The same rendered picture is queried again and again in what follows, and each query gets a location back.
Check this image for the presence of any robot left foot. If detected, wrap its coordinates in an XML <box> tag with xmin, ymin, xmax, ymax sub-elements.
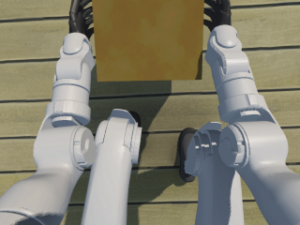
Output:
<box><xmin>129</xmin><ymin>111</ymin><xmax>141</xmax><ymax>128</ymax></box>

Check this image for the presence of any robot left upper arm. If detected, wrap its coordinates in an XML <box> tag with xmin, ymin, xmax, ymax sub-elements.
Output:
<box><xmin>0</xmin><ymin>125</ymin><xmax>98</xmax><ymax>225</ymax></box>

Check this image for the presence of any robot left thigh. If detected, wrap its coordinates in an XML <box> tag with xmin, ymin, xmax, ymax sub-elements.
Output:
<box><xmin>81</xmin><ymin>116</ymin><xmax>143</xmax><ymax>225</ymax></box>

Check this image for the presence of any robot left hand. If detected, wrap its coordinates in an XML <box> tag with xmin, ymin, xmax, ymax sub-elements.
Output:
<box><xmin>68</xmin><ymin>0</ymin><xmax>95</xmax><ymax>41</ymax></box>

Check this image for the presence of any carton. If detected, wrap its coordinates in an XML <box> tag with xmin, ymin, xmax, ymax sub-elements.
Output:
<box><xmin>92</xmin><ymin>0</ymin><xmax>204</xmax><ymax>82</ymax></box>

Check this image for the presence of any robot right forearm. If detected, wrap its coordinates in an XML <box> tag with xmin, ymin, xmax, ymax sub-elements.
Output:
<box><xmin>204</xmin><ymin>24</ymin><xmax>289</xmax><ymax>154</ymax></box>

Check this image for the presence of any robot right upper arm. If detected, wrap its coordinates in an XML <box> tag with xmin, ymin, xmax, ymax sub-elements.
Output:
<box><xmin>218</xmin><ymin>121</ymin><xmax>300</xmax><ymax>225</ymax></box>

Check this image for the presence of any robot right hand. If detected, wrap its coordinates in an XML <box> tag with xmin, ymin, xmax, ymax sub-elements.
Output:
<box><xmin>203</xmin><ymin>0</ymin><xmax>232</xmax><ymax>32</ymax></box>

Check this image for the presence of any robot left forearm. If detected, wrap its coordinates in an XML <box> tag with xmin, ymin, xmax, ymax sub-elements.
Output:
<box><xmin>33</xmin><ymin>32</ymin><xmax>95</xmax><ymax>163</ymax></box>

